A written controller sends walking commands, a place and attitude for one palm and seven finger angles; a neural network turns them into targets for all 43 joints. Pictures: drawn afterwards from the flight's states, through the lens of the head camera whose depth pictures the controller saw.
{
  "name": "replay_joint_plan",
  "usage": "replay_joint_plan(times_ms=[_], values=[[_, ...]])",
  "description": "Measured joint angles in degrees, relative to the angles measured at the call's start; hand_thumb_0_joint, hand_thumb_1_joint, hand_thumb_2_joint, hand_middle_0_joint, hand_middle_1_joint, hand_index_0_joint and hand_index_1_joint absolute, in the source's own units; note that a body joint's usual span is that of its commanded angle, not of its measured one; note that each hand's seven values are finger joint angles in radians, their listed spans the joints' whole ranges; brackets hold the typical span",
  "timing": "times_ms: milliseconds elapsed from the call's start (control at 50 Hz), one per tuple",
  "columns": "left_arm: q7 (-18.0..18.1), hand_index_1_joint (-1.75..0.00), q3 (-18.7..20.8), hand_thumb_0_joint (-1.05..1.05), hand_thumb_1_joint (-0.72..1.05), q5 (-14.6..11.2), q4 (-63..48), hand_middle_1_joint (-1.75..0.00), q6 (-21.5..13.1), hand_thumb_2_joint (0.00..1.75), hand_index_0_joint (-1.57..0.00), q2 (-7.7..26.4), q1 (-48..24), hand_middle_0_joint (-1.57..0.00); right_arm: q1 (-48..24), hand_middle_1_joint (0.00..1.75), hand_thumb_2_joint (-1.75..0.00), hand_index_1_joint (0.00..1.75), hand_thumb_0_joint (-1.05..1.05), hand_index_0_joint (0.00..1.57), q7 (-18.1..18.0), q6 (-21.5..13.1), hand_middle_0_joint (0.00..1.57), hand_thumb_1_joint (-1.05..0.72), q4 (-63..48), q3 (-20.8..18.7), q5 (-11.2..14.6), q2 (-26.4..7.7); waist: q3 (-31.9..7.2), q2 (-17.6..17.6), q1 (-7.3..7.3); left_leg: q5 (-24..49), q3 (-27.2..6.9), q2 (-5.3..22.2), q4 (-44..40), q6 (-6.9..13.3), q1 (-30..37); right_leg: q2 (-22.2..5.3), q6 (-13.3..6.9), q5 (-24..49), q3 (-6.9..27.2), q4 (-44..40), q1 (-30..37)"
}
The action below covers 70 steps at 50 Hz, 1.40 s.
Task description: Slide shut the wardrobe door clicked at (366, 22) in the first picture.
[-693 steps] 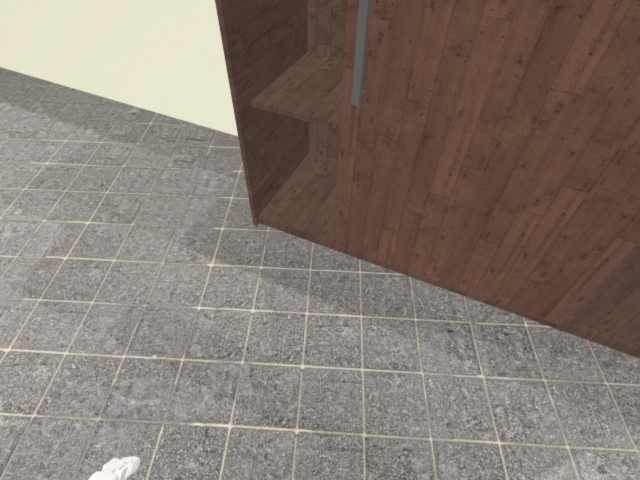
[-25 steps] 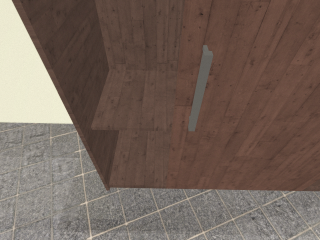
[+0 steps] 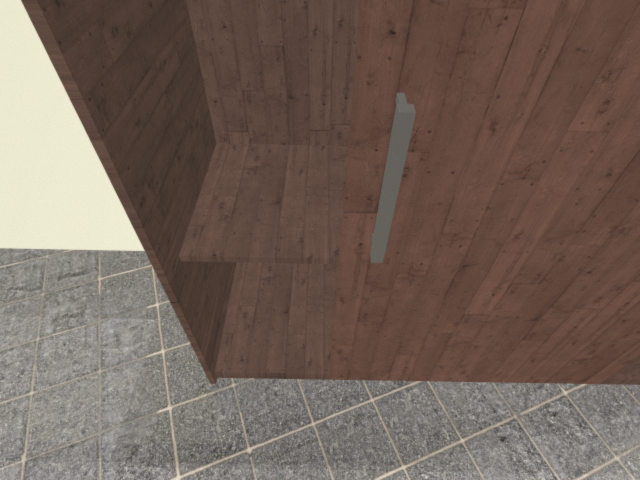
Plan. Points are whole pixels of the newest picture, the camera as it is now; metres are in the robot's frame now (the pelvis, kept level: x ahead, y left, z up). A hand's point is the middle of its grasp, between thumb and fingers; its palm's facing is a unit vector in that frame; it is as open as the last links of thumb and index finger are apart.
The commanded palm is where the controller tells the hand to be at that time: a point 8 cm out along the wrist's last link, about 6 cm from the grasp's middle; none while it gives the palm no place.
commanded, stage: look again from close up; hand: right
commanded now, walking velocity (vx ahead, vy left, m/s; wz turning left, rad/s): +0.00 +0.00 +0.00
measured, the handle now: (387, 188) +0.51 -0.07 +0.09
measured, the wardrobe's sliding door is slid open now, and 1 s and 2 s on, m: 0.36 0.36 0.36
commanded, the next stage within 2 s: raise the hand with hooked fingers in 0.20 s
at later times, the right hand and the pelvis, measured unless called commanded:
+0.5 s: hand (501, 448) +0.18 -0.20 -0.01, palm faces +0.24 +0.95 -0.18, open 7.5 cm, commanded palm +0.10 -0.23 -0.05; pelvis -0.02 +0.00 -0.01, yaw -2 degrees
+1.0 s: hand (508, 464) +0.16 -0.19 +0.01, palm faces -0.11 +0.99 -0.09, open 10.2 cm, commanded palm +0.13 -0.26 +0.01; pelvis -0.06 +0.01 -0.07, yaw -3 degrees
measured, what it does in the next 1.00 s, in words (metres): lowers itself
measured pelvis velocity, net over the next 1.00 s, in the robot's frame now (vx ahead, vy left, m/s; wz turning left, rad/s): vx -0.06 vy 0.01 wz -0.05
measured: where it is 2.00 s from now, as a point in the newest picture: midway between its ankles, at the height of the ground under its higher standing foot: outside the picture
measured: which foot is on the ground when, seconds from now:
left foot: down 0.00-1.00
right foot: down 0.00-1.00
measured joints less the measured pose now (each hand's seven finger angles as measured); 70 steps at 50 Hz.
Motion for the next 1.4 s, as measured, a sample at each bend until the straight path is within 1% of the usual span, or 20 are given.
replay_joint_plan(times_ms=[320, 360, 400, 440, 500, 540, 580, 640, 700, 780, 840, 900, 960, 1020, 1060, 1100, 1140, 1220, 1300, 1400], values=[[-0.12, -0.30, 0.11, 0.01, 0.91, -0.10, -0.13, -0.30, 0.28, 0.90, -0.20, -0.18, 0.14, -0.20, 1.00, 0.30, -0.90, 0.30, 0.00, 0.20, -0.38, -0.50, 0.20, -0.91, 0.18, 0.17, -0.16, 0.77, 0.04, -0.10, -0.14, 0.08, 0.51, -0.46, 0.13, 0.30, -0.66, -0.52, 0.43, -0.17, 0.46, 1.11, -1.27], [1.03, -0.30, -0.35, 0.02, 0.93, -1.34, -5.15, -0.30, -2.31, 0.90, -0.20, 0.85, 2.13, -0.20, 7.40, 0.30, -0.90, 0.30, 0.03, 0.20, -1.83, 7.49, 0.21, -0.94, -21.05, -0.70, 4.07, -0.32, 1.00, 0.12, -0.49, -0.16, 0.26, -0.46, 1.36, 0.35, -1.27, -0.55, 0.48, -0.63, 0.20, 2.16, -1.62], [2.09, -0.30, 0.17, 0.03, 0.94, -1.99, -8.85, -0.30, -8.33, 0.90, -0.20, 2.39, 4.06, -0.20, 11.06, 0.30, -0.89, 0.31, 0.04, 0.21, -4.05, 4.20, 0.21, -0.96, -36.85, -1.09, 6.03, -2.42, -0.05, -0.03, -0.84, -1.02, 0.10, 0.08, 3.33, 0.43, -2.83, -0.07, 0.53, -0.73, 0.06, 2.76, -2.60], [2.52, -0.30, 1.01, 0.03, 0.94, -3.05, -12.53, -0.30, -11.73, 0.90, -0.20, 4.39, 4.18, -0.20, 10.67, 0.32, -0.89, 0.32, 0.05, 0.20, -4.98, 2.45, 0.21, -0.94, -47.61, -1.75, 8.14, -3.27, -1.40, -1.42, 0.08, -1.55, 0.96, 0.54, 4.43, 0.34, -3.86, 0.30, 0.43, -0.92, 0.92, 4.24, -4.23], [2.63, -0.30, 2.15, 0.03, 0.93, -2.44, -18.11, -0.30, -14.76, 0.90, -0.20, 7.00, 1.55, -0.20, 5.98, 0.34, -0.87, 0.35, 0.04, 0.20, -2.44, -4.17, 0.21, -0.89, -56.47, -3.63, 9.26, -3.49, -4.06, -3.10, 1.80, -2.11, 1.84, 0.75, 7.12, 0.30, -7.64, 0.35, 0.27, -1.83, 1.75, 8.17, -8.87], [1.96, -0.30, 2.91, 0.03, 0.92, -1.84, -21.68, -0.30, -15.82, 0.90, -0.20, 7.40, -1.17, -0.20, 2.29, 0.36, -0.86, 0.37, 0.03, 0.20, 1.83, -11.32, 0.20, -0.85, -57.55, -5.45, 10.57, -3.17, -6.23, -2.50, 2.25, -3.07, 1.42, 0.62, 10.90, 0.55, -12.55, 0.09, 0.48, -2.90, 1.30, 11.77, -13.47], [0.65, -0.30, 3.75, 0.02, 0.92, -1.72, -25.42, -0.30, -16.20, 0.90, -0.20, 7.04, -3.73, -0.20, 0.28, 0.39, -0.84, 0.39, 0.02, 0.20, 8.56, -18.15, 0.21, -0.80, -57.00, -6.96, 12.77, -2.63, -7.35, -0.88, 2.13, -4.26, 0.65, 0.14, 15.03, 1.02, -17.17, -0.50, 0.91, -4.29, 0.51, 15.65, -17.59], [-0.91, -0.30, 4.37, 0.02, 0.92, -1.68, -31.49, -0.30, -15.93, 0.90, -0.20, 7.20, -6.40, -0.20, 0.92, 0.43, -0.81, 0.43, 0.01, 0.21, 19.63, -24.76, 0.21, -0.73, -54.62, -8.62, 14.84, -2.31, -7.67, 1.26, 2.07, -6.19, 0.44, -0.48, 20.77, 1.67, -22.64, -1.30, 1.44, -6.59, 0.27, 21.68, -22.96], [-1.09, -0.30, 4.93, 0.02, 0.91, -1.86, -36.73, -0.30, -14.25, 0.90, -0.20, 8.02, -7.54, -0.20, 4.66, 0.47, -0.78, 0.48, 0.01, 0.22, 24.47, -23.59, 0.22, -0.65, -53.57, -9.99, 15.25, -3.42, -7.19, 2.59, 0.97, -7.92, 0.70, -0.80, 25.32, 2.09, -26.51, -1.77, 1.79, -8.52, 0.56, 26.59, -26.98], [-0.06, -0.30, 5.33, 0.02, 0.91, -1.78, -39.74, -0.30, -13.04, 0.90, -0.20, 8.42, -6.89, -0.20, 10.37, 0.53, -0.74, 0.54, 0.01, 0.23, 22.25, -22.01, 0.24, -0.55, -56.51, -12.81, 16.35, -4.23, -6.70, 2.53, -1.30, -9.32, 2.38, -1.04, 28.39, 2.35, -28.98, -2.17, 1.93, -10.28, 2.27, 31.24, -30.67], [0.71, -0.30, 4.24, 0.01, 0.91, -1.51, -38.26, -0.30, -13.21, 0.90, -0.20, 7.92, -6.08, -0.20, 11.71, 0.57, -0.72, 0.58, 0.02, 0.23, 19.74, -25.42, 0.24, -0.48, -61.26, -14.63, 17.13, -4.84, -6.65, 1.36, -2.68, -9.92, 4.26, -1.16, 29.44, 2.46, -29.45, -2.33, 1.98, -11.24, 4.19, 34.00, -32.55], [1.31, -0.30, 1.76, 0.01, 0.91, -1.79, -35.38, -0.30, -13.81, 0.90, -0.20, 7.29, -6.00, -0.20, 7.92, 0.62, -0.69, 0.62, 0.02, 0.23, 21.16, -28.39, 0.24, -0.41, -64.00, -14.02, 18.40, -5.47, -6.04, -0.65, -3.13, -10.07, 5.83, -1.14, 29.99, 2.37, -29.47, -2.27, 1.92, -11.72, 5.81, 36.13, -33.84], [1.73, -0.30, -0.84, 0.02, 0.91, -2.48, -33.04, -0.30, -13.92, 0.90, -0.20, 5.67, -5.79, -0.20, 1.65, 0.66, -0.66, 0.67, 0.01, 0.23, 25.10, -26.17, 0.24, -0.33, -63.25, -12.08, 18.13, -7.06, -5.48, -1.99, -2.41, -9.39, 6.01, -1.12, 29.47, 2.18, -29.36, -2.22, 1.78, -11.28, 6.00, 36.15, -34.03], [1.96, -0.30, -2.57, 0.02, 0.91, -3.10, -32.46, -0.30, -13.30, 0.90, -0.20, 3.84, -4.51, -0.20, -2.70, 0.71, -0.63, 0.71, 0.01, 0.24, 28.13, -18.35, 0.25, -0.26, -60.56, -11.26, 17.64, -9.15, -5.12, -2.57, -0.61, -7.99, 4.87, -1.23, 27.41, 1.79, -28.52, -2.31, 1.42, -10.13, 4.83, 33.80, -32.65], [2.10, -0.30, -2.99, 0.02, 0.90, -3.17, -32.73, -0.30, -12.64, 0.90, -0.21, 2.98, -3.07, -0.21, -3.22, 0.74, -0.61, 0.74, 0.01, 0.25, 28.13, -13.16, 0.25, -0.22, -59.47, -12.18, 18.34, -10.08, -5.13, -2.44, 0.66, -6.99, 3.61, -1.29, 25.60, 1.47, -27.55, -2.34, 1.10, -9.23, 3.54, 31.39, -30.97], [2.06, -0.30, -2.86, 0.02, 0.90, -3.11, -33.13, -0.30, -12.13, 0.90, -0.21, 2.71, -1.33, -0.21, -2.26, 0.77, -0.59, 0.77, 0.01, 0.26, 26.42, -10.11, 0.26, -0.17, -59.71, -14.25, 19.74, -10.24, -5.27, -2.09, 1.51, -6.18, 2.50, -1.42, 23.87, 1.22, -26.39, -2.42, 0.86, -8.53, 2.41, 29.16, -29.20], [1.86, -0.30, -2.16, 0.02, 0.90, -3.06, -33.22, -0.30, -12.16, 0.90, -0.21, 3.00, 0.38, -0.21, -0.58, 0.80, -0.57, 0.80, 0.01, 0.26, 23.73, -9.76, 0.26, -0.13, -61.30, -16.61, 20.73, -9.72, -5.48, -1.78, 1.83, -5.62, 1.84, -1.48, 22.41, 1.04, -25.22, -2.42, 0.70, -8.08, 1.75, 27.46, -27.72], [1.30, -0.30, -0.45, 0.02, 0.90, -2.87, -32.55, -0.30, -13.04, 0.90, -0.20, 5.13, 2.59, -0.21, 1.19, 0.86, -0.53, 0.86, 0.01, 0.26, 20.56, -13.01, 0.27, -0.03, -64.24, -19.18, 20.27, -9.13, -5.46, -1.72, 1.10, -5.18, 1.87, -1.18, 20.57, 0.67, -23.29, -2.06, 0.35, -7.67, 1.79, 25.86, -26.06], [1.53, -0.30, 0.28, 0.02, 0.90, -3.27, -31.70, -0.30, -14.03, 0.90, -0.20, 7.83, 2.20, -0.20, 0.45, 0.92, -0.49, 0.92, 0.00, 0.27, 22.39, -14.21, 0.27, 0.06, -63.25, -18.09, 19.37, -9.62, -4.95, -2.33, 0.40, -4.98, 2.41, -0.68, 19.61, 0.21, -22.12, -1.51, -0.11, -7.44, 2.35, 25.41, -25.45], [2.96, -0.30, 0.09, 0.02, 0.91, -3.70, -31.70, -0.30, -15.14, 0.90, -0.20, 8.81, 0.00, -0.20, -2.32, 0.99, -0.44, 1.00, 0.00, 0.28, 25.70, -11.40, 0.28, 0.18, -59.86, -17.02, 19.23, -11.25, -4.23, -1.95, 0.15, -4.42, 2.44, -0.56, 17.82, -0.01, -19.94, -1.31, -0.33, -6.94, 2.39, 23.79, -23.40]])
